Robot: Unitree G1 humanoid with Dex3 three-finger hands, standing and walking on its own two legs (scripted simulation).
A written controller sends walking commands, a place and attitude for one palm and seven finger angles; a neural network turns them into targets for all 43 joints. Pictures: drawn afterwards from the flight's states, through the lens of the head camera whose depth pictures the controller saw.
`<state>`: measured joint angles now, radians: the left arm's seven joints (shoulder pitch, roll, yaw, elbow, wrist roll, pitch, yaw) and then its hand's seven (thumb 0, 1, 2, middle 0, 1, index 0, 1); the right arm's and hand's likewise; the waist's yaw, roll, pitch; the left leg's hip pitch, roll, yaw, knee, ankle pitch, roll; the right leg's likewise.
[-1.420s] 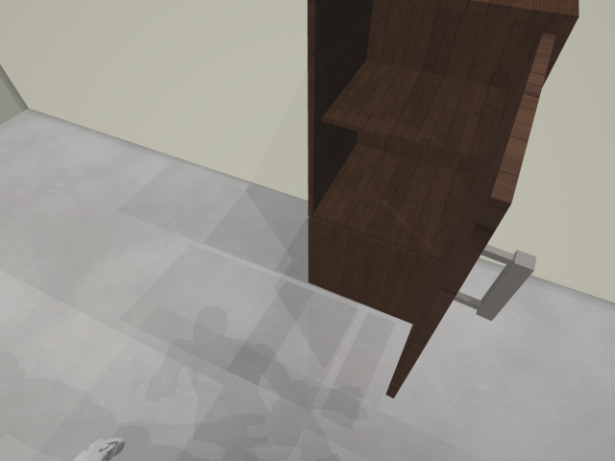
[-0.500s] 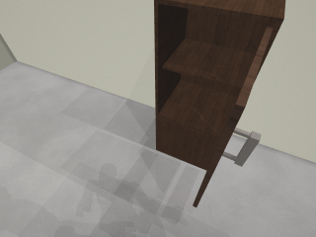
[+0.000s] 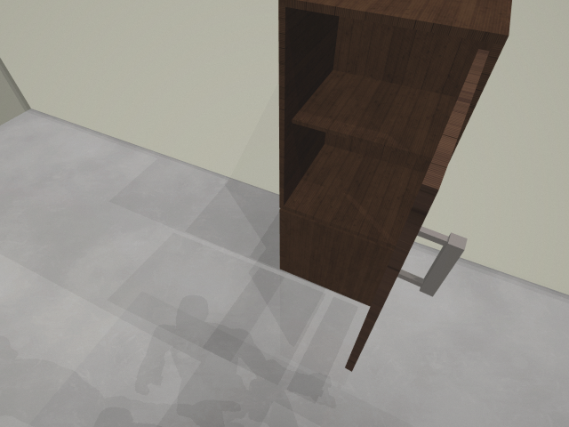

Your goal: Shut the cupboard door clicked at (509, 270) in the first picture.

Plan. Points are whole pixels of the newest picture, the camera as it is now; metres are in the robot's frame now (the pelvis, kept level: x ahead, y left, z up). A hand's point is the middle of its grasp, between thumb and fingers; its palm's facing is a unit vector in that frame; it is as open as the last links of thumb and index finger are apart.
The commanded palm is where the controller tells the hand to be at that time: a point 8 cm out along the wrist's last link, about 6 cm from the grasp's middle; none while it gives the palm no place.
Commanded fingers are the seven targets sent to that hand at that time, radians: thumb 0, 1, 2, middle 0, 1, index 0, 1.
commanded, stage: look at it before walking up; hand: left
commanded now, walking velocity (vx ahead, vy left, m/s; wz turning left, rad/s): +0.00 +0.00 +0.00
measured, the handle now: (427, 261) +0.35 -0.18 +0.06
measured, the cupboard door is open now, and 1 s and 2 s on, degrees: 86 86 86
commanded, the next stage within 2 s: walk around to get in front in 0.02 s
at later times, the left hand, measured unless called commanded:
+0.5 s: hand out of the picture +0.05 +0.19 -0.18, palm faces -0.12 -0.95 -0.29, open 7.4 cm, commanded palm none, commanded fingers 0.00 0.90 0.90 -0.20 -0.30 -0.20 -0.30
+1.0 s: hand out of the picture +0.08 +0.18 -0.16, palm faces -0.30 -0.91 -0.28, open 7.4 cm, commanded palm none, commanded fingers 0.00 0.90 0.90 -0.20 -0.30 -0.20 -0.30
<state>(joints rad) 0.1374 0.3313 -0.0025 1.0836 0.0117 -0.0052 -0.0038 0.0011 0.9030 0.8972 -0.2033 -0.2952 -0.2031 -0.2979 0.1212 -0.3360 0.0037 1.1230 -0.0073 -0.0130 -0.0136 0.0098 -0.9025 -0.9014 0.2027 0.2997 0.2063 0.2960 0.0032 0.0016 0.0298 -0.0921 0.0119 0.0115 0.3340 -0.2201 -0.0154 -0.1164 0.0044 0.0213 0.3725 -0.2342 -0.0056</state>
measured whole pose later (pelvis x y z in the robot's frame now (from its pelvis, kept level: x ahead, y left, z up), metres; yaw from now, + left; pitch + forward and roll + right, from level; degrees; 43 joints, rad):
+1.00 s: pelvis -0.03 +0.00 -0.01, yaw -24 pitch +2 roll +2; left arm 0.28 0.22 0.07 0.91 0.03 0.04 0.00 0.00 0.90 0.90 -0.20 -0.30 -0.20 -0.30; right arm 0.12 -0.24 -0.06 0.91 -0.01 0.04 -0.03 0.01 -0.91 -0.90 0.20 0.30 0.20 0.30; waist 0.06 -0.01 0.02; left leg -0.37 0.00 -0.03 0.78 -0.40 -0.06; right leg -0.31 0.13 0.24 0.46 -0.15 -0.05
